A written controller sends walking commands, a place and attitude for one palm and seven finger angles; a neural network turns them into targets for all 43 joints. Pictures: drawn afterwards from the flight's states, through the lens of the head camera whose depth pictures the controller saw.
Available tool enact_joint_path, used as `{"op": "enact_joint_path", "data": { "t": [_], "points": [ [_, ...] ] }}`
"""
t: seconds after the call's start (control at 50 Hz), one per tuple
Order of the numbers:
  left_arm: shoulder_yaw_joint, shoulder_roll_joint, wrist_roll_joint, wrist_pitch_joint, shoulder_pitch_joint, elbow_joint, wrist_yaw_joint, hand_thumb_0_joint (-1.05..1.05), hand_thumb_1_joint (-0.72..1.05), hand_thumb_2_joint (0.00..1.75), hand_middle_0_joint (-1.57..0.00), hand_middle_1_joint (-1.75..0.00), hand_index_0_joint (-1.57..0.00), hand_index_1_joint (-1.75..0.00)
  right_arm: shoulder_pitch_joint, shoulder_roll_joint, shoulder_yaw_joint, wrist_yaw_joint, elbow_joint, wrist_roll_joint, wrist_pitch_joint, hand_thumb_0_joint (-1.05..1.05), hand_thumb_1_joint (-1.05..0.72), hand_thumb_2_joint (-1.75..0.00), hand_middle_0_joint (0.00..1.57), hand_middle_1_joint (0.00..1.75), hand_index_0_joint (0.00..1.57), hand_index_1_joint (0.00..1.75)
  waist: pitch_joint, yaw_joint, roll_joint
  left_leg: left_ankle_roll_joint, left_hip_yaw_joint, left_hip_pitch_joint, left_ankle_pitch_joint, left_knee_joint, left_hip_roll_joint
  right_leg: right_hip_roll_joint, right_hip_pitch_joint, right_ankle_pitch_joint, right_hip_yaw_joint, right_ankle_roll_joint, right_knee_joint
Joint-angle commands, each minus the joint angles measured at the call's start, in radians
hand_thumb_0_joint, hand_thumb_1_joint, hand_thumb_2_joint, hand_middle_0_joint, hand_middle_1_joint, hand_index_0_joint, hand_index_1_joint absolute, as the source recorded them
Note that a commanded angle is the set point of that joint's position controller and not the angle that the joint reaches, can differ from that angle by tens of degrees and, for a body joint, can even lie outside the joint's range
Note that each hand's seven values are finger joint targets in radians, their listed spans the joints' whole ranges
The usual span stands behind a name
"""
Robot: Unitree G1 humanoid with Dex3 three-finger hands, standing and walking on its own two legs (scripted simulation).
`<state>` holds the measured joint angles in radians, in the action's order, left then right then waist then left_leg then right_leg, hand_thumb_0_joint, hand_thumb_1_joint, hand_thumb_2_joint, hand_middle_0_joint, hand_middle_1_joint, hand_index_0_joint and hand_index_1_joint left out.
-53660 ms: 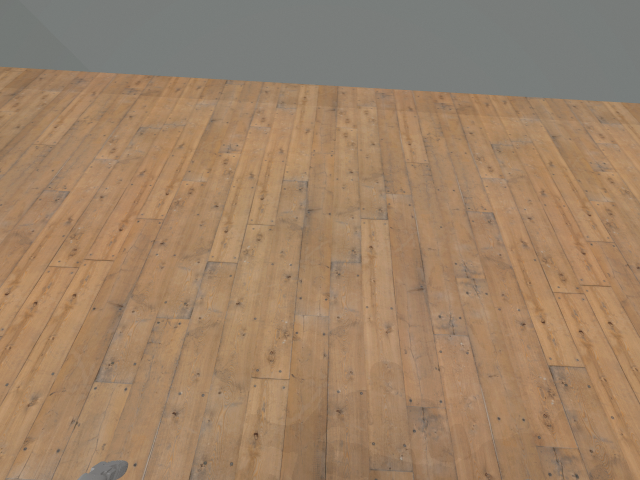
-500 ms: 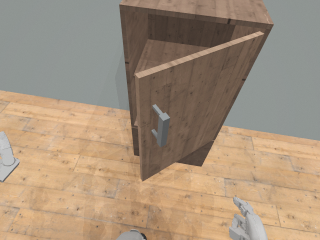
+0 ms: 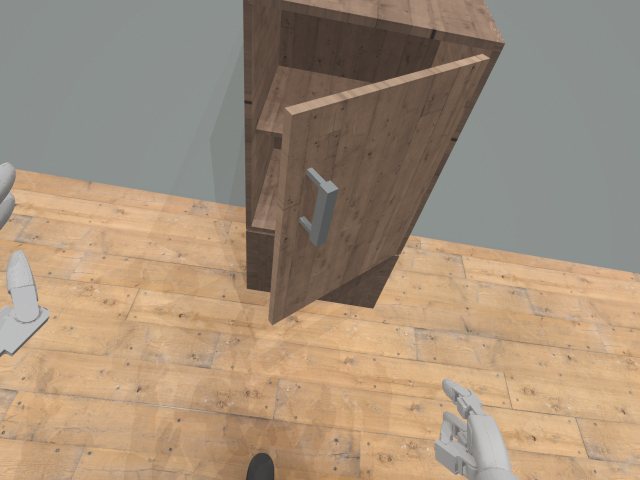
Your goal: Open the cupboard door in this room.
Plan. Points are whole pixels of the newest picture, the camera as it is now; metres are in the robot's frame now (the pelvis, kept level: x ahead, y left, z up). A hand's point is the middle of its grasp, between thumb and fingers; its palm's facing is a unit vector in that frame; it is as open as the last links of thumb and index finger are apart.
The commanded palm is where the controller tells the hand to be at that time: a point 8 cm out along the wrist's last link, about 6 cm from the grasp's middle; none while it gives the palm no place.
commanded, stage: stop stepping back and stand still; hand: left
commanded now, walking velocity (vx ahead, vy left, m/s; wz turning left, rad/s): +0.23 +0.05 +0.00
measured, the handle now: (315, 207) +0.52 +0.04 +0.01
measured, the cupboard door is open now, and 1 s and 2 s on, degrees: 42 42 42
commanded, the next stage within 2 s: let the arm hang, fingers relaxed in 1.56 s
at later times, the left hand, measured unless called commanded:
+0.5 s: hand (26, 419) +0.14 +0.23 +0.17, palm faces +0.31 -0.81 -0.49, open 7.4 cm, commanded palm +0.08 +0.29 +0.17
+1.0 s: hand out of the picture +0.15 +0.26 +0.16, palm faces +0.38 -0.80 -0.47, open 7.4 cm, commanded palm +0.09 +0.30 +0.17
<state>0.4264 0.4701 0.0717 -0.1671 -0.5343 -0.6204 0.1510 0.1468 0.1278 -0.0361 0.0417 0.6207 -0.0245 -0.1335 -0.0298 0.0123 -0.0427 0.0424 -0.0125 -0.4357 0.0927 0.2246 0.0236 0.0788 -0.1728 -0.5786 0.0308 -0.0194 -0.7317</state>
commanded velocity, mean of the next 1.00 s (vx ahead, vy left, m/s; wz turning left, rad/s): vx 0.12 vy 0.03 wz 0.00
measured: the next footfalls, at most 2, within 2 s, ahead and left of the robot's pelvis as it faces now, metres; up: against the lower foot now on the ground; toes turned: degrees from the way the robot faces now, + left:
right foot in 0.08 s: -0.12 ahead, -0.10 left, +0.00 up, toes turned -3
left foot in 0.24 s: +0.07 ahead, +0.09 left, +0.00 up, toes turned +0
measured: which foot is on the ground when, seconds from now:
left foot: down 0.00-0.06, up 0.08-0.22, down 0.24-0.52, up 0.54-0.86, down 0.88-1.00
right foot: up 0.00-0.06, down 0.08-0.28, up 0.30-0.50, down 0.52-1.00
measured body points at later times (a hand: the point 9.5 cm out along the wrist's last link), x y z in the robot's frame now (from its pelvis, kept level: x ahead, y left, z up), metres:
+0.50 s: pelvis -0.07 -0.01 -0.01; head -0.09 +0.01 +0.44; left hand +0.11 +0.27 +0.20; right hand +0.04 -0.24 -0.09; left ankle +0.02 +0.09 -0.74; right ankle -0.10 -0.07 -0.73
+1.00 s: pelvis -0.07 +0.01 +0.00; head -0.06 +0.01 +0.45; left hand +0.12 +0.30 +0.19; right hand +0.10 -0.25 -0.07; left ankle -0.05 +0.13 -0.74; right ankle -0.10 -0.07 -0.74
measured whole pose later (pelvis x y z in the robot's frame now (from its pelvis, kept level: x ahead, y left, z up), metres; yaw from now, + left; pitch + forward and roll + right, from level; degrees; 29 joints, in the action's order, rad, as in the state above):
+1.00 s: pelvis -0.07 +0.01 +0.00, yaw -4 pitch -1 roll +0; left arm 0.43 0.42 0.04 -0.23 -0.53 -0.46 0.15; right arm 0.17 0.22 0.01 0.06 0.62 0.00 -0.12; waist 0.03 -0.01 -0.02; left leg -0.01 -0.07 -0.23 -0.24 0.49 0.04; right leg 0.02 -0.18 -0.30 0.08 -0.05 -0.49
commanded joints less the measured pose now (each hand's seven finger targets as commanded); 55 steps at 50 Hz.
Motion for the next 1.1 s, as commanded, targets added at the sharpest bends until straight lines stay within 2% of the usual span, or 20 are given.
{"op": "enact_joint_path", "data": {
  "t": [0.0, 0.04, 0.06, 0.08, 0.14, 0.2, 0.24, 0.26, 0.28, 0.32, 0.36, 0.4, 0.46, 0.48, 0.5, 0.52, 0.6, 0.78, 0.9, 1.08],
  "points": [
    [0.166, 0.192, 0.014, -0.057, -0.119, -0.241, 0.011, 0.0, 0.9, 0.9, -0.2, -0.3, -0.2, -0.3, -0.024, 0.167, 0.055, 0.008, -0.142, 0.004, -0.018, 0.0, -0.9, -0.9, 0.2, 0.3, 0.2, 0.3, -0.172, -0.016, 0.228, -0.129, -0.046, 0.262, -0.422, 0.103, -0.017, -0.028, 0.044, 0.131, 0.037, -0.064, 0.534],
    [0.233, 0.256, 0.024, -0.068, -0.106, -0.27, 0.02, 0.0, 0.9, 0.9, -0.2, -0.3, -0.2, -0.3, -0.039, 0.162, 0.039, 0.004, -0.128, -0.011, 0.016, 0.0, -0.9, -0.9, 0.2, 0.3, 0.2, 0.3, -0.145, -0.018, -0.027, -0.076, 0.003, 0.291, -0.326, 0.572, -0.027, -0.332, -0.246, 0.229, -0.213, -0.144, 0.609],
    [0.27, 0.297, 0.023, -0.071, -0.052, -0.259, 0.025, 0.0, 0.9, 0.9, -0.2, -0.3, -0.2, -0.3, -0.047, 0.173, 0.033, -0.001, -0.131, -0.015, 0.012, 0.0, -0.9, -0.9, 0.2, 0.3, 0.2, 0.3, -0.14, -0.024, -0.067, -0.08, 0.018, 0.144, -0.353, 0.658, 0.012, -0.401, -0.184, 0.255, -0.264, -0.196, 0.598],
    [0.156, 0.153, 0.03, -0.047, -0.017, -0.126, 0.006, 0.0, 0.9, 0.9, -0.2, -0.3, -0.2, -0.3, 0.01, 0.178, 0.064, 0.008, -0.108, 0.02, 0.003, 0.0, -0.9, -0.9, 0.2, 0.3, 0.2, 0.3, -0.074, 0.0, -0.154, -0.083, 0.05, 0.013, -0.344, 0.743, -0.034, -0.339, -0.132, 0.18, -0.242, -0.174, 0.552],
    [0.115, 0.148, -0.009, -0.045, 0.161, -0.018, 0.01, 0.0, 0.9, 0.9, -0.2, -0.3, -0.2, -0.3, -0.054, 0.198, 0.056, 0.029, -0.1, 0.035, -0.014, 0.0, -0.9, -0.9, 0.2, 0.3, 0.2, 0.3, 0.157, 0.013, -0.042, -0.043, 0.043, -0.003, -0.392, 0.591, 0.047, -0.326, -0.177, 0.286, -0.197, -0.135, 0.487],
    [0.059, 0.127, -0.035, -0.051, 0.264, 0.025, 0.02, 0.0, 0.9, 0.9, -0.2, -0.3, -0.2, -0.3, -0.019, 0.207, 0.053, 0.055, -0.085, 0.033, -0.032, 0.0, -0.9, -0.9, 0.2, 0.3, 0.2, 0.3, 0.087, 0.021, 0.094, 0.006, -0.022, 0.249, -0.364, 0.318, -0.006, -0.216, -0.185, 0.336, -0.083, -0.069, 0.257],
    [0.054, 0.116, -0.033, -0.066, 0.269, -0.033, 0.021, 0.0, 0.9, 0.9, -0.2, -0.3, -0.2, -0.3, 0.001, 0.231, 0.062, 0.057, -0.112, 0.037, -0.05, 0.0, -0.9, -0.9, 0.2, 0.3, 0.2, 0.3, 0.044, 0.023, 0.279, 0.117, 0.322, 0.351, -0.289, 0.182, 0.17, -0.075, -0.281, 0.327, -0.003, 0.031, -0.015],
    [0.089, 0.161, -0.028, -0.086, 0.244, -0.083, 0.019, 0.0, 0.9, 0.9, -0.2, -0.3, -0.2, -0.3, 0.014, 0.2, 0.052, 0.051, -0.101, 0.017, -0.065, 0.0, -0.9, -0.9, 0.2, 0.3, 0.2, 0.3, -0.017, 0.034, 0.354, 0.154, 0.576, 0.376, -0.359, 0.026, 0.268, -0.037, -0.342, 0.052, -0.018, 0.02, -0.217],
    [0.106, 0.183, -0.036, -0.093, 0.219, -0.132, 0.016, 0.0, 0.9, 0.9, -0.2, -0.3, -0.2, -0.3, -0.008, 0.192, 0.053, 0.041, -0.103, 0.001, -0.079, 0.0, -0.9, -0.9, 0.2, 0.3, 0.2, 0.3, -0.024, 0.015, 0.233, 0.15, 0.632, 0.238, -0.52, -0.058, 0.304, -0.06, -0.272, 0.004, -0.091, 0.01, -0.327],
    [0.164, 0.214, -0.029, -0.098, 0.097, -0.171, 0.019, 0.0, 0.9, 0.9, -0.2, -0.3, -0.2, -0.3, -0.018, 0.186, 0.066, 0.029, -0.099, 0.01, -0.094, 0.0, -0.9, -0.9, 0.2, 0.3, 0.2, 0.3, -0.035, -0.019, 0.131, 0.124, 0.431, 0.085, -0.658, -0.094, 0.244, -0.078, -0.143, 0.099, -0.072, 0.004, -0.275],
    [0.145, 0.15, -0.033, -0.093, -0.035, -0.172, 0.022, 0.0, 0.9, 0.9, -0.2, -0.3, -0.2, -0.3, -0.027, 0.183, 0.06, 0.021, -0.111, 0.007, -0.093, 0.0, -0.9, -0.9, 0.2, 0.3, 0.2, 0.3, -0.041, -0.026, 0.273, 0.065, 0.234, -0.035, -0.709, -0.125, 0.174, -0.054, 0.003, 0.13, 0.02, 0.003, -0.153],
    [0.152, 0.139, -0.035, -0.09, -0.083, -0.152, 0.029, 0.0, 0.9, 0.9, -0.2, -0.3, -0.2, -0.3, -0.009, 0.189, 0.066, 0.024, -0.12, 0.004, -0.08, 0.0, -0.9, -0.9, 0.2, 0.3, 0.2, 0.3, -0.038, -0.018, 0.36, 0.029, 0.144, -0.117, -0.759, -0.13, 0.143, -0.019, 0.122, 0.092, 0.098, -0.007, -0.028],
    [0.152, 0.128, -0.034, -0.068, -0.096, -0.03, 0.028, 0.0, 0.9, 0.9, -0.2, -0.3, -0.2, -0.3, -0.006, 0.191, 0.076, 0.037, -0.126, 0.007, -0.046, 0.0, -0.9, -0.9, 0.2, 0.3, 0.2, 0.3, -0.013, -0.018, 0.217, -0.009, 0.088, -0.189, -0.775, 0.03, 0.101, -0.023, 0.239, 0.078, 0.101, -0.027, 0.237],
    [0.154, 0.142, -0.04, -0.063, -0.069, -0.007, 0.024, 0.0, 0.9, 0.9, -0.2, -0.3, -0.2, -0.3, -0.005, 0.182, 0.078, 0.04, -0.123, 0.005, -0.03, 0.0, -0.9, -0.9, 0.2, 0.3, 0.2, 0.3, 0.012, -0.016, 0.067, -0.025, 0.026, -0.201, -0.71, 0.266, 0.04, -0.113, 0.184, 0.055, -0.04, -0.066, 0.388],
    [0.165, 0.168, -0.039, -0.063, -0.026, 0.003, 0.019, 0.0, 0.9, 0.9, -0.2, -0.3, -0.2, -0.3, -0.001, 0.181, 0.085, 0.039, -0.122, 0.007, -0.012, 0.0, -0.9, -0.9, 0.2, 0.3, 0.2, 0.3, 0.031, -0.01, -0.166, -0.043, -0.014, -0.203, -0.57, 0.659, -0.035, -0.355, 0.003, -0.143, -0.444, -0.162, 0.586],
    [0.162, 0.165, -0.027, -0.077, 0.083, -0.025, 0.022, 0.0, 0.9, 0.9, -0.2, -0.3, -0.2, -0.3, -0.008, 0.206, 0.086, 0.038, -0.109, 0.0, -0.018, 0.0, -0.9, -0.9, 0.2, 0.3, 0.2, 0.3, 0.058, -0.008, -0.142, -0.055, 0.03, -0.246, -0.528, 0.869, -0.035, -0.48, -0.1, -0.158, -0.597, -0.217, 0.661],
    [0.055, 0.085, -0.046, -0.099, 0.155, 0.148, 0.005, 0.0, 0.9, 0.9, -0.2, -0.3, -0.2, -0.3, 0.011, 0.201, 0.075, 0.039, -0.066, 0.019, -0.038, 0.0, -0.9, -0.9, 0.2, 0.3, 0.2, 0.3, 0.086, 0.022, -0.017, -0.058, 0.02, -0.198, -0.32, 0.882, 0.019, -0.332, -0.108, 0.174, -0.255, -0.092, 0.549],
    [0.134, 0.127, -0.042, -0.132, 0.044, -0.058, 0.038, 0.0, 0.9, 0.9, -0.2, -0.3, -0.2, -0.3, -0.029, 0.174, 0.072, 0.04, -0.116, 0.015, -0.066, 0.0, -0.9, -0.9, 0.2, 0.3, 0.2, 0.3, -0.064, -0.043, -0.07, -0.013, -0.084, 0.087, -0.319, 0.283, -0.031, -0.293, 0.158, 0.811, -0.151, -0.013, 0.375],
    [0.142, 0.122, -0.032, -0.114, 0.011, -0.015, 0.026, 0.0, 0.9, 0.9, -0.2, -0.3, -0.2, -0.3, -0.003, 0.201, 0.087, 0.034, -0.142, 0.034, -0.033, 0.0, -0.9, -0.9, 0.2, 0.3, 0.2, 0.3, -0.109, -0.013, 0.141, 0.005, 0.012, 0.326, 0.178, 0.262, 0.081, -0.141, 0.038, 0.779, -0.071, 0.034, 0.269],
    [0.108, 0.112, -0.017, -0.087, -0.009, -0.067, 0.008, 0.0, 0.9, 0.9, -0.2, -0.3, -0.2, -0.3, -0.024, 0.203, 0.067, 0.031, -0.168, 0.026, -0.026, 0.0, -0.9, -0.9, 0.2, 0.3, 0.2, 0.3, -0.075, -0.015, 0.129, -0.02, 0.057, 0.201, -0.059, 0.153, 0.072, -0.106, 0.071, 0.541, -0.039, 0.025, 0.317]
  ]
}}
